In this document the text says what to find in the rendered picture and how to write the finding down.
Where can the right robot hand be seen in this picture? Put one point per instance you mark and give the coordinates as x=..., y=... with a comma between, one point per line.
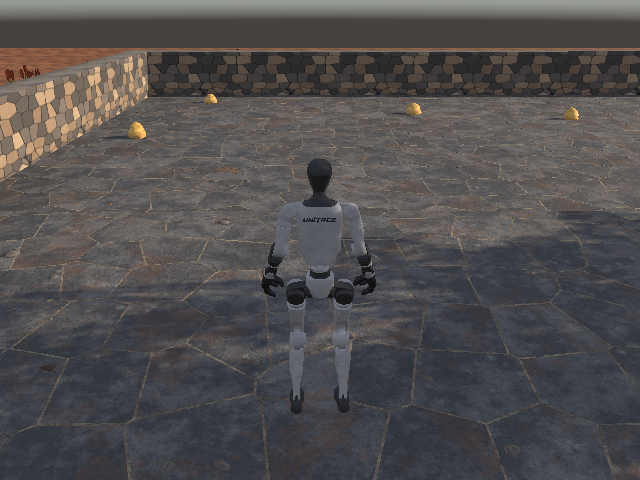
x=362, y=281

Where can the robot torso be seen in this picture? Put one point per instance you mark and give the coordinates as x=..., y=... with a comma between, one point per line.
x=319, y=236

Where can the robot right upper arm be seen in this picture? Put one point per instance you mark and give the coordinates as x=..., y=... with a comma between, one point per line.
x=351, y=212

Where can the left robot hand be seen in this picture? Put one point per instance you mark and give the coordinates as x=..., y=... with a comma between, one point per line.
x=273, y=282

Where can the robot left forearm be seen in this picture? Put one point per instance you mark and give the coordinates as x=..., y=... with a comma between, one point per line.
x=272, y=264

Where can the robot right forearm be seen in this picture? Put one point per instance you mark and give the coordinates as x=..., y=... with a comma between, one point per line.
x=366, y=264

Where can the robot left upper arm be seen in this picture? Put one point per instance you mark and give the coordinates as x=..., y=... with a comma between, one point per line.
x=287, y=213

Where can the left robot shin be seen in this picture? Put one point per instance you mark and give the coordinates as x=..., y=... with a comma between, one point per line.
x=296, y=358

